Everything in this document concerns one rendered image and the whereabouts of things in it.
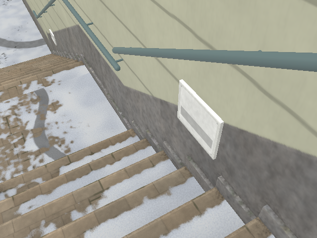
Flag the stairs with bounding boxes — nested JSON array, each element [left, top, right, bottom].
[[0, 129, 275, 238], [0, 54, 78, 86]]

